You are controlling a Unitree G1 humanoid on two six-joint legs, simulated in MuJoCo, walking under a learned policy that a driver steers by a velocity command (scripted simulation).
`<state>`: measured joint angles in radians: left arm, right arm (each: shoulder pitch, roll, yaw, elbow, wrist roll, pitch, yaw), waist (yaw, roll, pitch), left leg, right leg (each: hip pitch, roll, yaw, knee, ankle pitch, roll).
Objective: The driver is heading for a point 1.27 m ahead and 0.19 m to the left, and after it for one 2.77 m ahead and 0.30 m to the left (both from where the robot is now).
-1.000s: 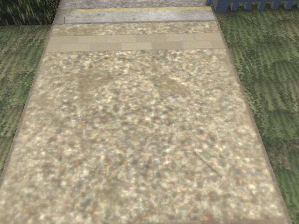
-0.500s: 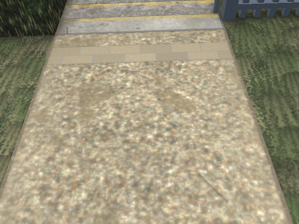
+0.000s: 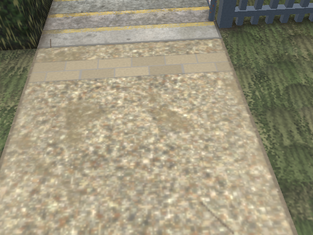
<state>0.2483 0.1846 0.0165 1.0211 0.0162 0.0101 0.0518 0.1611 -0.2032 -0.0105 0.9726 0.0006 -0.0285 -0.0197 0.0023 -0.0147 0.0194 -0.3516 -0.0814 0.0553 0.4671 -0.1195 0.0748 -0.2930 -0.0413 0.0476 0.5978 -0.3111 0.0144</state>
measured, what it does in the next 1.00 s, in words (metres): walks ahead: left foot, then right foot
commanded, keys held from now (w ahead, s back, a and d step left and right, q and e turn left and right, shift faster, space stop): w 1.00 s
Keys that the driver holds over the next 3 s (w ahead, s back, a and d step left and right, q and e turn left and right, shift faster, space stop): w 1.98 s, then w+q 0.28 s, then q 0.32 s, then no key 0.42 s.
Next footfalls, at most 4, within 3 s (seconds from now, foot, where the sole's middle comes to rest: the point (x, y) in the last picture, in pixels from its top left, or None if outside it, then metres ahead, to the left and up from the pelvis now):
0.34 left None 0.13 0.13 -0.77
0.82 right None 0.49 -0.09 -0.77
1.38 left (132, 176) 0.79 0.16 -0.77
1.96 right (176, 122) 1.12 -0.06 -0.77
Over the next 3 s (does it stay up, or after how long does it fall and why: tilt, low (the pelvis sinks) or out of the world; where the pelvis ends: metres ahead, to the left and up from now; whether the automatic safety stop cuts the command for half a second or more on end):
stays up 1.32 0.06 0.00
